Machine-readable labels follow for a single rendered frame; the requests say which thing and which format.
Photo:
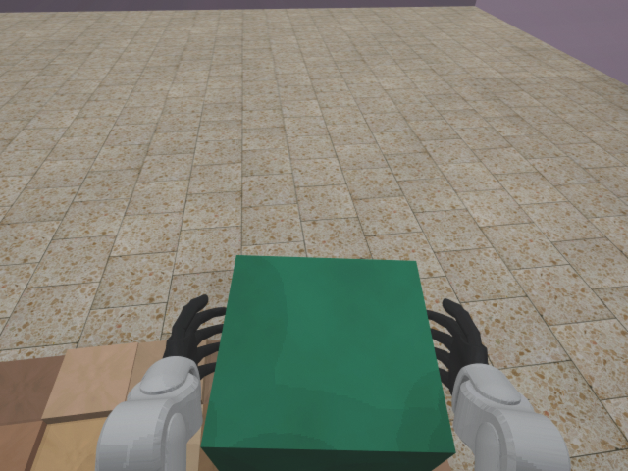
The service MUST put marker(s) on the robot left forearm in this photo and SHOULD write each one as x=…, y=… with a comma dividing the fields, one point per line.
x=150, y=430

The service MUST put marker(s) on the robot right forearm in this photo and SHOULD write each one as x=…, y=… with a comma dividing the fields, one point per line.
x=499, y=424

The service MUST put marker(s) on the carton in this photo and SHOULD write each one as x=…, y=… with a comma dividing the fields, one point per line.
x=326, y=364

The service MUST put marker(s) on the robot right hand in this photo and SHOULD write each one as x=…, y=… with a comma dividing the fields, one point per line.
x=464, y=343

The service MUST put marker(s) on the robot left hand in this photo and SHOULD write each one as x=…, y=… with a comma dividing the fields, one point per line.
x=185, y=339

